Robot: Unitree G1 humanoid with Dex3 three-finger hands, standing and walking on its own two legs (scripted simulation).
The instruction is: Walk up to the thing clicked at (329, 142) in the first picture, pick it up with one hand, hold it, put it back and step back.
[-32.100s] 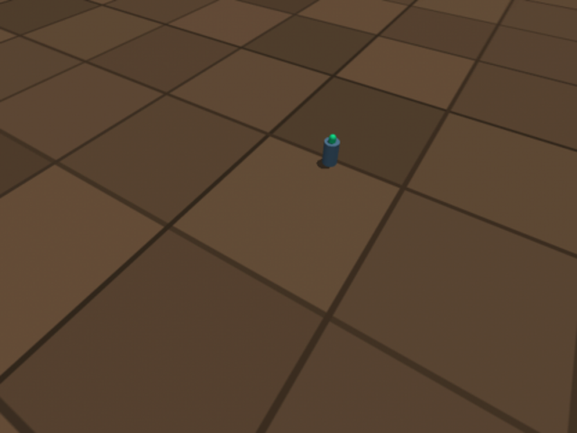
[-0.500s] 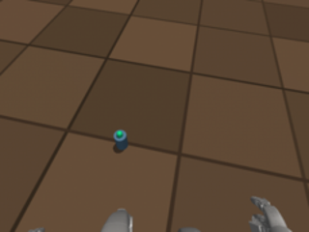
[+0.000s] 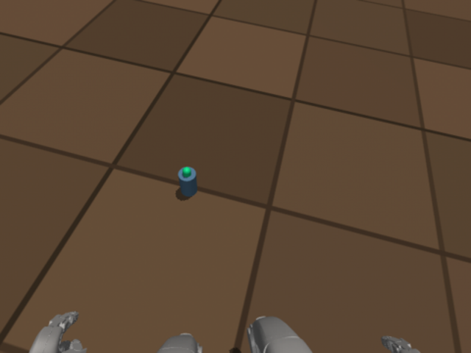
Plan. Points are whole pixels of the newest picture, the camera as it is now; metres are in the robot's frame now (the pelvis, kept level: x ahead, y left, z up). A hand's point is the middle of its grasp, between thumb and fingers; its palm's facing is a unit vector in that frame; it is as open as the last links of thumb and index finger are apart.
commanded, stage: step back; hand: left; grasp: from the side
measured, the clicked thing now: (187, 179) +0.86 +0.18 -0.67
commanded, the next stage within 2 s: stand in 1.38 s
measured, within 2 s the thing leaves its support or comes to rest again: neither
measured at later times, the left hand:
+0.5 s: hand out of the picture -0.10 +0.26 -0.14, palm faces +0.07 -0.90 -0.43, open 7.4 cm
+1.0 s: hand out of the picture -0.14 +0.22 -0.14, palm faces +0.09 -0.92 -0.38, open 7.4 cm
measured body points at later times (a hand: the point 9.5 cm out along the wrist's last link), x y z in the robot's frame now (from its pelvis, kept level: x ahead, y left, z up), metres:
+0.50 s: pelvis -0.17 -0.03 -0.01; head -0.15 -0.04 +0.44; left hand -0.11 +0.30 -0.11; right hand -0.09 -0.35 -0.13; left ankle -0.17 +0.09 -0.73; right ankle -0.11 -0.16 -0.73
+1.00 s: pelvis -0.16 -0.04 +0.01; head -0.15 -0.06 +0.46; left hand -0.15 +0.27 -0.11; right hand -0.07 -0.36 -0.12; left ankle -0.12 +0.10 -0.70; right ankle -0.14 -0.16 -0.73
